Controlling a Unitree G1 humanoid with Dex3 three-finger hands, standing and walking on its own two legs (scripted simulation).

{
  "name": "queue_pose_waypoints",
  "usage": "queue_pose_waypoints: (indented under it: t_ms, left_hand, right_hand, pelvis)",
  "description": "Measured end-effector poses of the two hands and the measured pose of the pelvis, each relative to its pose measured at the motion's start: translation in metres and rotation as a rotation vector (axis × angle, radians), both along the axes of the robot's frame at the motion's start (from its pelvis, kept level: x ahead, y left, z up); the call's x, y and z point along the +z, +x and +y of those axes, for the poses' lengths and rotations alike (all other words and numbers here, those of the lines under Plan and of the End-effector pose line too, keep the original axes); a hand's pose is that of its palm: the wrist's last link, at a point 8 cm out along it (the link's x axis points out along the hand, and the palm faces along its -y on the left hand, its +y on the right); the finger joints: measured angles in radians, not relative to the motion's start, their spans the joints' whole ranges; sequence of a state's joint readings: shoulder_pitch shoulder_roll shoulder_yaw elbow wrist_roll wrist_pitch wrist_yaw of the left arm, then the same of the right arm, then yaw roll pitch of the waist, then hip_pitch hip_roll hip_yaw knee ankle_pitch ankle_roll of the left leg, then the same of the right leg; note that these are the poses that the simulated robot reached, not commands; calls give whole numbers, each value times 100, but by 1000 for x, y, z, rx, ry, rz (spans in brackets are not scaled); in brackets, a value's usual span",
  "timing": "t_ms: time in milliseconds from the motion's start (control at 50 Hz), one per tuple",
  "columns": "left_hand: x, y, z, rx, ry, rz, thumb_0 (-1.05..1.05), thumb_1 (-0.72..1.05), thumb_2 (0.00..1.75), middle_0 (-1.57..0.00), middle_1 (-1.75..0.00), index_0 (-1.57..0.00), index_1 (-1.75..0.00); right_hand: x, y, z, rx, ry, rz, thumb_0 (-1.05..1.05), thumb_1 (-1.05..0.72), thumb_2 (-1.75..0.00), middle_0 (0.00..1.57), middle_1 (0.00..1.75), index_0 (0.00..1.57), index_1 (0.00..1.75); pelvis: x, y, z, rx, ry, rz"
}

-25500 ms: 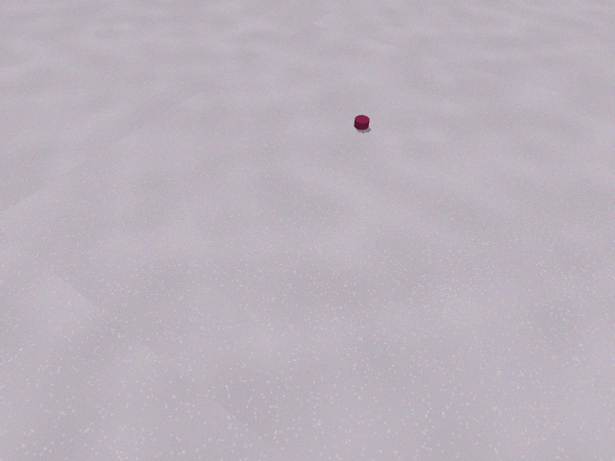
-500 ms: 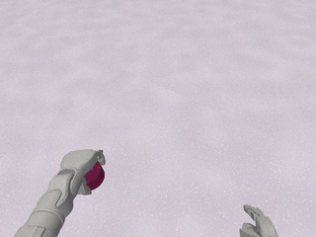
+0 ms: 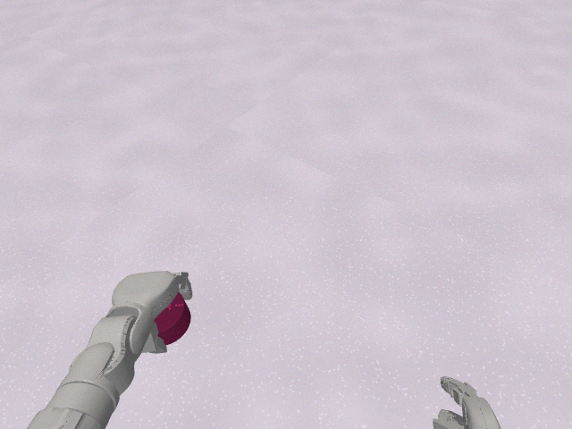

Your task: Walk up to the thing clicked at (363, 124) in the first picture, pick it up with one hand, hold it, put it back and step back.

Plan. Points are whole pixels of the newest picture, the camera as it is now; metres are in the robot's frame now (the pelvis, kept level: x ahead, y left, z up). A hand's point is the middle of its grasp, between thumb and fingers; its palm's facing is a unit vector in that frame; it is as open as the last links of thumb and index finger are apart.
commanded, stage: crouch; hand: left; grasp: from above
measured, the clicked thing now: (162, 316) +0.31 +0.22 -0.06
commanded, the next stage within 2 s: none
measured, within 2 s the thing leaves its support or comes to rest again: neither
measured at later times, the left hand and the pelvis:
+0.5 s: hand (168, 341) +0.29 +0.23 -0.12, palm faces -0.46 +0.00 -0.89, open 10.2 cm; pelvis -0.02 +0.00 -0.03, yaw +1 degrees
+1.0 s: hand (200, 356) +0.35 +0.24 -0.37, palm faces -0.44 +0.01 -0.90, open 10.1 cm; pelvis -0.06 +0.01 -0.23, yaw +1 degrees
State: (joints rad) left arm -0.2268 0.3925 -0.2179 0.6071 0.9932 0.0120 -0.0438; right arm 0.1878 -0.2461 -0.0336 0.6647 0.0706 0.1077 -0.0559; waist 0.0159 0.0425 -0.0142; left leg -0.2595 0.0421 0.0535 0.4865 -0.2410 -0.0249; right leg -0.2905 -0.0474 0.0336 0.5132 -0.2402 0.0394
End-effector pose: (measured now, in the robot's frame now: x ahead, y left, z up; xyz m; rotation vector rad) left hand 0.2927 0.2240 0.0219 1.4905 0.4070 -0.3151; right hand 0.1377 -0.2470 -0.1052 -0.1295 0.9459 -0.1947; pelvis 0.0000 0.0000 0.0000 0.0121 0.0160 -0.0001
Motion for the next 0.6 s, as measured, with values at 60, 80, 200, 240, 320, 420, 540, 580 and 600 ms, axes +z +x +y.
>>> queue_pose_waypoints:
  t_ms: [60,80,200,240,320,420,540,580,600]
  left_hand:
    - [1,1,0,3,4,-9,0,-4,64,-53,-73,-58,-71]
    - [1,1,0,7,2,-11,0,-4,64,-53,-73,-57,-71]
    - [-2,0,-1,9,3,1,0,-3,62,-53,-74,-57,-71]
    - [-6,-2,-1,7,1,7,0,-2,61,-53,-73,-58,-70]
    - [-20,-4,-1,0,7,15,0,-2,59,-54,-72,-59,-69]
    - [-49,-5,1,-12,25,24,0,-1,56,-55,-71,-61,-68]
    - [-99,5,4,-29,63,4,0,-1,54,-57,-69,-63,-66]
    - [-118,11,5,-34,72,-7,0,-1,53,-58,-69,-63,-65]
    - [-128,14,5,-36,76,-11,0,-1,52,-58,-69,-63,-65]
  right_hand:
    - [0,-1,-1,-1,1,3,1,-91,-90,20,29,20,30]
    - [0,-1,-1,-2,1,4,1,-91,-90,20,29,20,30]
    - [0,-1,-2,-4,1,4,1,-90,-90,20,29,20,30]
    - [0,-1,-3,-4,0,5,1,-90,-90,20,29,20,30]
    - [-1,-3,-4,2,-11,17,1,-90,-90,20,29,20,30]
    - [-9,-13,-9,12,-37,60,1,-90,-90,20,29,20,30]
    - [-39,-40,-21,10,-86,137,1,-90,-90,20,29,20,30]
    - [-54,-52,-25,3,-102,167,1,-90,-90,20,29,20,30]
    - [-62,-59,-27,-2,-111,182,1,-90,-90,20,29,20,30]
  pelvis:
    - [0,0,0,0,0,-2]
    - [0,0,0,0,0,-2]
    - [0,0,-1,1,0,0]
    - [0,0,-1,2,1,2]
    - [-2,-2,-2,8,1,17]
    - [-10,-8,-2,18,-2,66]
    - [-40,-19,-1,29,-14,181]
    - [-55,-24,0,31,-20,224]
    - [-63,-26,1,31,-23,246]
